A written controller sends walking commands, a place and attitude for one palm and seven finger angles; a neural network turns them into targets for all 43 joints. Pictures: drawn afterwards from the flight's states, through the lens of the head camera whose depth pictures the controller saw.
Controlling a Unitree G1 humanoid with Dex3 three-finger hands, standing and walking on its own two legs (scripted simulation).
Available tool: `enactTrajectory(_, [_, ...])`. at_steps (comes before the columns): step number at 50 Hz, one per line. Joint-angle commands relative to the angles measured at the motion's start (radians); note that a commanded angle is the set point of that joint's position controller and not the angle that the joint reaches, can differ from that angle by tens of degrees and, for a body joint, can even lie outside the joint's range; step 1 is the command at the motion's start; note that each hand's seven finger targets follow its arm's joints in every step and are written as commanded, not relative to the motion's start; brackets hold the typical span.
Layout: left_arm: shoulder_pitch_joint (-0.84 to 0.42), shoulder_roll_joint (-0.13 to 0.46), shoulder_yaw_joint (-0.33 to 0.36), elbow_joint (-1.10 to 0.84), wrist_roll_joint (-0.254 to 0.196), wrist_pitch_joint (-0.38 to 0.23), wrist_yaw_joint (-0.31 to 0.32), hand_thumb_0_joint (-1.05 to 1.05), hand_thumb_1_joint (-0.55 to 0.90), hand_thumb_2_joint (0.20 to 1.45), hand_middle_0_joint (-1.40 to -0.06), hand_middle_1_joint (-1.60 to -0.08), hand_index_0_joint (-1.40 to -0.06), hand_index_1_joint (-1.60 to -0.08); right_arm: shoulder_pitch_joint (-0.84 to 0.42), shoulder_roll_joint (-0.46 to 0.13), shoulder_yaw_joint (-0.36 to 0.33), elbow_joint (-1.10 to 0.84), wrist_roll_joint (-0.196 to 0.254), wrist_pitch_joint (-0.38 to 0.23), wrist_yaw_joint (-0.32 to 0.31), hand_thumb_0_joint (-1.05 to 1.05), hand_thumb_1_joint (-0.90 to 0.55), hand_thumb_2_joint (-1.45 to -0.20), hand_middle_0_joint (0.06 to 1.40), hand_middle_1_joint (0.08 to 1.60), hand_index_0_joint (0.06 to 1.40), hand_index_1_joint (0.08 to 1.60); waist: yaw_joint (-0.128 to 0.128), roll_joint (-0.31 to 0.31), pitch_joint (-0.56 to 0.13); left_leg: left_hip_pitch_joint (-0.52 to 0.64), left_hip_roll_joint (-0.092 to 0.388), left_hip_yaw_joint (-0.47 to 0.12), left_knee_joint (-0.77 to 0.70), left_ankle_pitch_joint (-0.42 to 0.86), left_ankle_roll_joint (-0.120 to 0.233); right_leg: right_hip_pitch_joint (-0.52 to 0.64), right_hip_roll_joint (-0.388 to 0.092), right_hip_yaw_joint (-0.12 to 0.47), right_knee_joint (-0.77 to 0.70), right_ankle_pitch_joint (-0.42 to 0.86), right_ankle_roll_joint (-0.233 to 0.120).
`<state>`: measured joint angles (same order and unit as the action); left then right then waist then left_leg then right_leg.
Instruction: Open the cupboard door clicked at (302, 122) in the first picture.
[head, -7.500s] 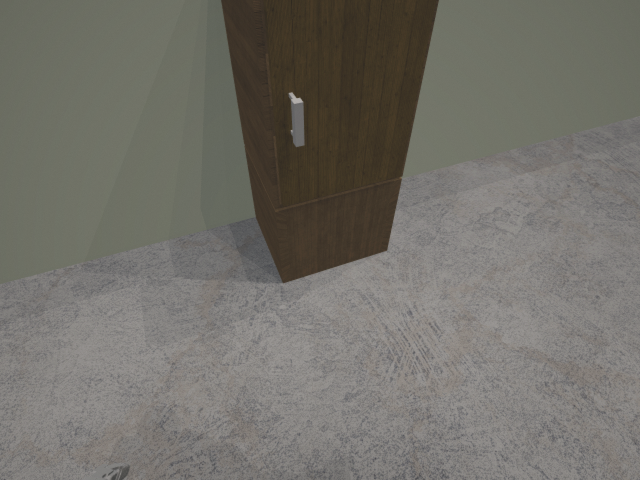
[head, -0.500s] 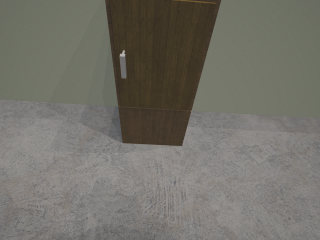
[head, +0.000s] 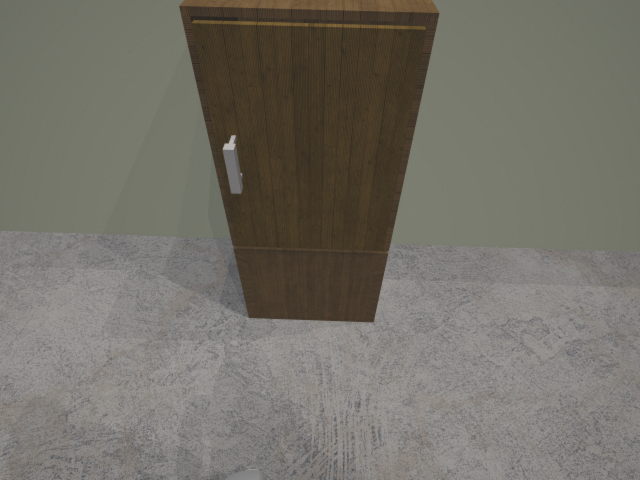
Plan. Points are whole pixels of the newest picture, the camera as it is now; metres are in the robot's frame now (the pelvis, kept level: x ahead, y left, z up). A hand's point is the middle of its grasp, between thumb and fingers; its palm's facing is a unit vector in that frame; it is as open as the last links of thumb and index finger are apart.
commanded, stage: take the last steps up to it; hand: left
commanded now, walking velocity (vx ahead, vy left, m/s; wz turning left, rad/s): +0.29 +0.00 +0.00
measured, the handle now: (235, 164) +0.76 +0.24 -0.05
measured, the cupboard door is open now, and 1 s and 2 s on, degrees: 0 0 0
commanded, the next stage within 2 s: come to a stop and stand still in 0.40 s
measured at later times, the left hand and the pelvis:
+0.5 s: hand (174, 442) +0.21 +0.24 -0.17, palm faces +0.01 -0.99 -0.17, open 7.4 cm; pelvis +0.16 +0.06 +0.00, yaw -2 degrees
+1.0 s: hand (190, 410) +0.27 +0.24 -0.19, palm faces +0.03 -0.98 -0.19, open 7.3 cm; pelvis +0.18 +0.06 -0.02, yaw -2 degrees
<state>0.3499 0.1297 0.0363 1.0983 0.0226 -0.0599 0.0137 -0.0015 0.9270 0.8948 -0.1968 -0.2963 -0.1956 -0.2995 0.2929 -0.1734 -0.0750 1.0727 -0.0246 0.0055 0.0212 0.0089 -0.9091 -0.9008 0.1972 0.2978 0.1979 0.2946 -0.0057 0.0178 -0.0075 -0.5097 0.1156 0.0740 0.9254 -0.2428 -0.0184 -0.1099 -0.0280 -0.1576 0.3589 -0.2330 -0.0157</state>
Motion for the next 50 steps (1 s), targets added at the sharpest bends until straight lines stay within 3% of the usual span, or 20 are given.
enactTrajectory(1, [0.079, 0.156, 0.027, -0.004, 0.005, -0.021, 0.003, 0.000, 0.900, 0.900, -0.200, -0.300, -0.200, -0.300, -0.096, -0.003, 0.010, -0.092, 0.001, -0.035, 0.012, 0.000, -0.900, -0.900, 0.200, 0.300, 0.200, 0.300, 0.038, -0.133, 0.125, -0.003, 0.002, 0.029, -0.183, 0.020, -0.009, -0.065, -0.259, 0.178, -0.192, -0.007, -0.118])
enactTrajectory(4, [0.094, 0.157, 0.029, 0.011, 0.005, -0.013, 0.004, 0.000, 0.900, 0.900, -0.200, -0.300, -0.200, -0.300, -0.124, -0.011, 0.014, -0.105, 0.003, -0.048, 0.009, 0.000, -0.900, -0.900, 0.200, 0.300, 0.200, 0.300, 0.040, -0.145, 0.121, 0.090, -0.021, 0.052, -0.281, 0.008, 0.003, -0.055, -0.259, 0.172, -0.130, 0.058, -0.108])
enactTrajectory(7, [0.077, 0.127, 0.026, 0.009, -0.002, 0.002, 0.002, 0.000, 0.900, 0.900, -0.200, -0.300, -0.200, -0.300, 0.067, -0.077, 0.002, -0.039, -0.002, -0.064, -0.009, 0.000, -0.900, -0.900, 0.200, 0.300, 0.200, 0.300, -0.053, 0.006, 0.043, 0.474, -0.035, 0.050, -0.456, 0.032, 0.018, -0.208, -0.169, 0.091, 0.148, 0.062, -0.053])
enactTrajectory(9, [0.078, 0.062, 0.012, -0.042, -0.005, 0.005, -0.007, 0.000, 0.900, 0.900, -0.200, -0.300, -0.200, -0.300, 0.261, -0.240, -0.034, 0.002, -0.008, -0.063, -0.030, 0.000, -0.900, -0.900, 0.200, 0.300, 0.200, 0.300, -0.104, 0.333, -0.074, 0.664, 0.335, -0.447, -0.668, -0.040, 0.165, -0.480, 0.004, 0.012, 0.658, -0.369, 0.015])
enactTrajectory(10, [0.024, 0.083, 0.013, -0.053, -0.001, 0.015, -0.001, 0.000, 0.900, 0.900, -0.200, -0.300, -0.200, -0.300, 0.226, -0.230, -0.028, 0.002, -0.003, -0.058, -0.041, 0.000, -0.900, -0.900, 0.200, 0.300, 0.200, 0.300, -0.106, 0.291, -0.044, 0.580, 0.351, -0.467, -0.707, -0.127, 0.187, -0.515, -0.039, 0.095, 0.804, -0.352, 0.002])
enactTrajectory(12, [-0.029, 0.074, 0.021, -0.040, 0.002, 0.013, -0.016, 0.000, 0.900, 0.900, -0.200, -0.300, -0.200, -0.300, 0.093, -0.132, -0.003, -0.032, 0.000, -0.064, -0.044, 0.000, -0.900, -0.900, 0.200, 0.300, 0.200, 0.300, -0.055, 0.106, 0.081, 0.402, 0.281, -0.320, -0.732, -0.089, 0.168, -0.526, -0.101, 0.127, 0.845, -0.178, 0.003])
enactTrajectory(15, [0.039, 0.038, 0.023, -0.010, 0.008, 0.033, -0.021, 0.000, 0.900, 0.900, -0.200, -0.300, -0.200, -0.300, 0.045, -0.052, 0.013, -0.036, 0.003, -0.087, -0.050, 0.000, -0.900, -0.900, 0.200, 0.300, 0.200, 0.300, 0.005, 0.094, 0.063, 0.322, 0.194, -0.129, -0.744, 0.124, 0.130, -0.422, -0.110, 0.121, 0.770, -0.052, 0.027])
enactTrajectory(24, [-0.111, 0.055, 0.016, -0.075, 0.003, 0.059, -0.019, 0.000, 0.900, 0.900, -0.200, -0.300, -0.200, -0.300, 0.089, -0.087, 0.012, -0.006, 0.001, -0.074, -0.050, 0.000, -0.900, -0.900, 0.200, 0.300, 0.200, 0.300, -0.002, 0.103, 0.096, 0.393, 0.183, -0.034, -0.713, 0.338, 0.174, -0.416, -0.098, 0.085, 0.470, 0.010, 0.048])
enactTrajectory(28, [-0.129, 0.045, 0.005, -0.078, -0.002, 0.051, -0.005, 0.000, 0.900, 0.900, -0.200, -0.300, -0.200, -0.300, 0.081, -0.077, 0.018, 0.016, -0.003, -0.057, -0.058, 0.000, -0.900, -0.900, 0.200, 0.300, 0.200, 0.300, 0.007, 0.096, 0.077, 0.373, 0.159, -0.007, -0.582, 0.521, 0.145, -0.235, -0.055, 0.062, 0.255, 0.029, 0.035])
enactTrajectory(30, [-0.046, 0.090, 0.007, -0.047, -0.002, 0.041, 0.005, 0.000, 0.900, 0.900, -0.200, -0.300, -0.200, -0.300, 0.083, -0.059, 0.026, 0.032, 0.006, -0.050, -0.058, 0.000, -0.900, -0.900, 0.200, 0.300, 0.200, 0.300, 0.047, 0.028, 0.042, 0.330, 0.095, 0.015, -0.473, 0.426, 0.077, -0.059, -0.064, 0.072, 0.062, 0.259, 0.038])
enactTrajectory(31, [-0.001, 0.145, 0.014, -0.030, 0.000, 0.032, 0.015, 0.000, 0.900, 0.900, -0.200, -0.300, -0.200, -0.300, 0.109, -0.026, 0.030, 0.035, 0.013, -0.050, -0.056, 0.000, -0.900, -0.900, 0.200, 0.300, 0.200, 0.300, 0.049, -0.065, -0.017, 0.244, 0.040, 0.035, -0.413, 0.232, 0.032, 0.075, -0.158, 0.186, 0.086, 0.582, 0.009])
enactTrajectory(33, [-0.026, 0.215, 0.018, -0.037, -0.009, 0.033, 0.022, 0.000, 0.900, 0.900, -0.200, -0.300, -0.200, -0.300, 0.163, 0.011, 0.026, 0.040, 0.029, -0.019, -0.053, 0.000, -0.900, -0.900, 0.200, 0.300, 0.200, 0.300, 0.013, -0.142, -0.050, 0.206, -0.052, 0.043, -0.335, -0.210, -0.011, 0.085, -0.348, 0.281, 0.105, 0.911, -0.129])
enactTrajectory(35, [-0.047, 0.211, 0.028, -0.042, -0.007, 0.032, 0.033, 0.000, 0.900, 0.900, -0.200, -0.300, -0.200, -0.300, 0.145, -0.010, 0.017, 0.033, 0.026, 0.006, -0.059, 0.000, -0.900, -0.900, 0.200, 0.300, 0.200, 0.300, 0.029, -0.275, -0.104, 0.207, -0.060, 0.006, -0.144, -0.352, -0.017, 0.067, -0.363, 0.310, 0.071, 0.972, -0.197])
enactTrajectory(37, [-0.101, 0.204, 0.038, -0.064, 0.001, 0.046, 0.043, 0.000, 0.900, 0.900, -0.200, -0.300, -0.200, -0.300, 0.117, -0.007, 0.014, 0.024, 0.027, 0.013, -0.059, 0.000, -0.900, -0.900, 0.200, 0.300, 0.200, 0.300, 0.026, -0.176, -0.094, 0.156, -0.069, -0.045, -0.033, -0.344, -0.014, 0.050, -0.366, 0.299, 0.078, 0.903, -0.216])
enactTrajectory(41, [-0.176, 0.204, 0.056, -0.118, 0.012, 0.069, 0.046, 0.000, 0.900, 0.900, -0.200, -0.300, -0.200, -0.300, 0.096, 0.011, 0.007, -0.014, 0.018, 0.030, -0.050, 0.000, -0.900, -0.900, 0.200, 0.300, 0.200, 0.300, 0.012, -0.137, -0.071, 0.185, -0.081, -0.052, -0.049, -0.272, -0.017, -0.093, -0.333, 0.253, 0.031, 0.585, -0.181])
enactTrajectory(45, [-0.221, 0.191, 0.057, -0.136, 0.010, 0.082, 0.036, 0.000, 0.900, 0.900, -0.200, -0.300, -0.200, -0.300, 0.157, 0.011, 0.008, -0.021, 0.015, 0.021, -0.044, 0.000, -0.900, -0.900, 0.200, 0.300, 0.200, 0.300, -0.028, -0.200, -0.061, 0.333, -0.090, -0.014, -0.349, -0.080, -0.011, -0.221, -0.254, 0.222, 0.047, 0.171, -0.105])
enactTrajectory(46, [-0.228, 0.177, 0.053, -0.149, 0.002, 0.091, 0.031, 0.000, 0.900, 0.900, -0.200, -0.300, -0.200, -0.300, 0.184, -0.007, 0.008, -0.017, 0.012, 0.014, -0.042, 0.000, -0.900, -0.900, 0.200, 0.300, 0.200, 0.300, -0.041, -0.140, -0.043, 0.390, -0.084, -0.013, -0.457, -0.012, -0.006, -0.290, -0.209, 0.192, 0.094, 0.005, -0.062])
enactTrajectory(48, [-0.211, 0.086, 0.040, -0.182, -0.014, 0.106, 0.019, 0.000, 0.900, 0.900, -0.200, -0.300, -0.200, -0.300, 0.093, -0.127, -0.006, -0.085, -0.007, 0.002, -0.045, 0.000, -0.900, -0.900, 0.200, 0.300, 0.200, 0.300, -0.023, 0.266, 0.072, 0.185, 0.191, -0.373, -0.747, -0.147, 0.104, -0.374, -0.016, 0.074, 0.360, -0.233, 0.033])
enactTrajectory(49, [-0.229, 0.111, 0.041, -0.171, -0.003, 0.119, 0.021, 0.000, 0.900, 0.900, -0.200, -0.300, -0.200, -0.300, 0.011, -0.140, -0.007, -0.105, -0.007, 0.000, -0.054, 0.000, -0.900, -0.900, 0.200, 0.300, 0.200, 0.300, -0.021, 0.279, 0.110, 0.066, 0.222, -0.422, -0.798, -0.163, 0.143, -0.325, -0.016, 0.156, 0.500, -0.255, 0.031])
enactTrajectory(50, [-0.200, 0.115, 0.044, -0.159, 0.004, 0.121, 0.019, 0.000, 0.900, 0.900, -0.200, -0.300, -0.200, -0.300, -0.050, -0.122, 0.001, -0.116, -0.007, -0.002, -0.059, 0.000, -0.900, -0.900, 0.200, 0.300, 0.200, 0.300, 0.016, 0.212, 0.115, 0.051, 0.200, -0.365, -0.776, -0.138, 0.159, -0.311, -0.020, 0.192, 0.586, -0.223, 0.021])
